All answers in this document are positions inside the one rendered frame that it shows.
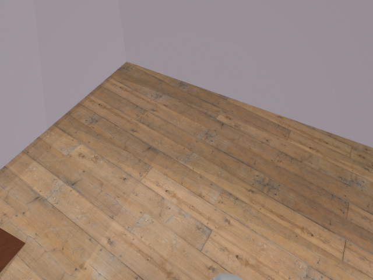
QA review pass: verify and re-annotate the cabinet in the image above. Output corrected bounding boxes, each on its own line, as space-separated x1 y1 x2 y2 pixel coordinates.
0 228 25 272

